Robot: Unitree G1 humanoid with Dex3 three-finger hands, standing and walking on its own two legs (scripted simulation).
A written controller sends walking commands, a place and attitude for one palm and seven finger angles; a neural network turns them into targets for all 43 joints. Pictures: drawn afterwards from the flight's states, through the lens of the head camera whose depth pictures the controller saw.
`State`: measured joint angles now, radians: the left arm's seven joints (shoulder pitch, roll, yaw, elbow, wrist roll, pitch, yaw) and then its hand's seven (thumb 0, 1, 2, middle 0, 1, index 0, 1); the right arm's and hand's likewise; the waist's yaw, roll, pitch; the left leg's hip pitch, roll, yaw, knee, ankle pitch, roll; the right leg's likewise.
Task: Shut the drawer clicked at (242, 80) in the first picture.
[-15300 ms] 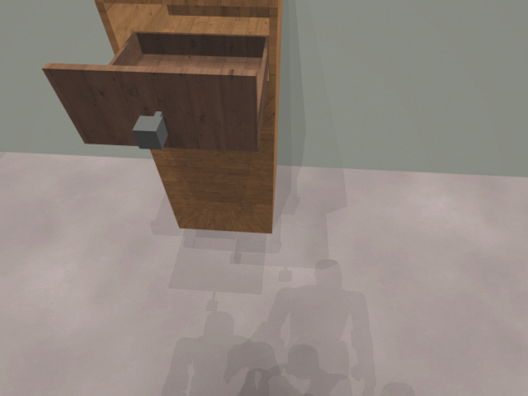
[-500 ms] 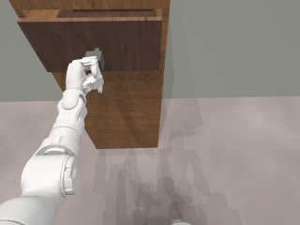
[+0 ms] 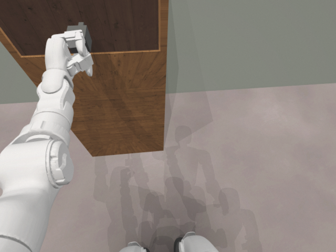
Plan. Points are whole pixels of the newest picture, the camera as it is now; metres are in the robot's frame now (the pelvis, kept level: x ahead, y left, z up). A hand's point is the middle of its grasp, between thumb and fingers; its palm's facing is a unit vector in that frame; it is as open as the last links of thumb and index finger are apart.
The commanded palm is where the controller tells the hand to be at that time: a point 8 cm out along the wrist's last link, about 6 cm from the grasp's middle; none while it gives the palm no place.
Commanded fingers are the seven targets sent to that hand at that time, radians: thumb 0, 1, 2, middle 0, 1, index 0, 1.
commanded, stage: push the drawer shut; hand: left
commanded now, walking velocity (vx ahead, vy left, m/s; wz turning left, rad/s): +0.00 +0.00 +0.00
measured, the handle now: (80, 34) +0.62 +0.15 +0.13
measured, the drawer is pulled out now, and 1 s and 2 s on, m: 0.00 0.00 0.00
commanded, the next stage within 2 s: pull the fist back off the drawer in 0.24 s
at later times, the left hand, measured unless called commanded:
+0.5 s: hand (84, 57) +0.54 +0.13 +0.13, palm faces +0.01 -1.00 -0.03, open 3.0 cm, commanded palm +0.55 +0.18 +0.13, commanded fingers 0.00 0.90 0.90 -1.40 -1.60 -1.40 -1.60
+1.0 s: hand (90, 59) +0.53 +0.12 +0.13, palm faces +0.01 -1.00 -0.01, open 3.1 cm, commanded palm +0.50 +0.17 +0.13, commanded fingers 0.00 0.90 0.90 -1.40 -1.60 -1.40 -1.60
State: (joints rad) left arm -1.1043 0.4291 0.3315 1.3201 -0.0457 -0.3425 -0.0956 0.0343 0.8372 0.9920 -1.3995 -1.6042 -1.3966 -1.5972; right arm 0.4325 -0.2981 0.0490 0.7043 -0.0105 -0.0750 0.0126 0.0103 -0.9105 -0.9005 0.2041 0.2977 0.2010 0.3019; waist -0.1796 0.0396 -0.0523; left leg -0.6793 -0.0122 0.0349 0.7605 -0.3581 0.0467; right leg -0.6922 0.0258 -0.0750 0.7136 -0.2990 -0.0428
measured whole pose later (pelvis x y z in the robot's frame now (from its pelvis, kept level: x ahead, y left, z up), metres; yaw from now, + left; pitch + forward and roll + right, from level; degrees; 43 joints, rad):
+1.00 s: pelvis +0.01 +0.02 +0.00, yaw +0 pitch +16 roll -1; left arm -1.02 0.34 0.29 1.23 -0.06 -0.36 -0.02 -0.01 0.87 0.96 -1.40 -1.60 -1.40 -1.60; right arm 0.44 -0.28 0.04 0.69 -0.02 -0.04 0.04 0.01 -0.91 -0.90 0.20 0.30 0.20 0.30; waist -0.16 0.05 -0.09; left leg -0.66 -0.02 0.05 0.77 -0.39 0.06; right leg -0.68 0.02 -0.06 0.73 -0.33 -0.02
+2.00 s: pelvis +0.02 +0.00 +0.03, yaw +0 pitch -3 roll +0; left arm 0.14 0.28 0.15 -0.13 -0.07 -0.08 0.08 0.02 0.89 0.90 -1.40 -1.60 -1.40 -1.60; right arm 0.17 -0.23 0.06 0.63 0.02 -0.04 -0.05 0.02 -0.91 -0.90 0.20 0.30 0.20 0.30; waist 0.05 0.08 0.03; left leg -0.09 -0.03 0.03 0.40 -0.26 0.04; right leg -0.12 0.02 -0.06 0.40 -0.22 -0.04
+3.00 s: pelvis +0.00 +0.03 +0.03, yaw -1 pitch +2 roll +0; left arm 0.65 0.40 0.34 -0.56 -0.05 -0.17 0.09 0.01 0.89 0.90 -1.40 -1.60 -1.40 -1.60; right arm 0.19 -0.25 -0.02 0.56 0.01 0.01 -0.06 0.02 -0.91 -0.90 0.20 0.30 0.20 0.30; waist 0.00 0.03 0.03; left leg -0.25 -0.07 0.07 0.46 -0.25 0.09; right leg -0.30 -0.01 -0.02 0.48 -0.21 0.01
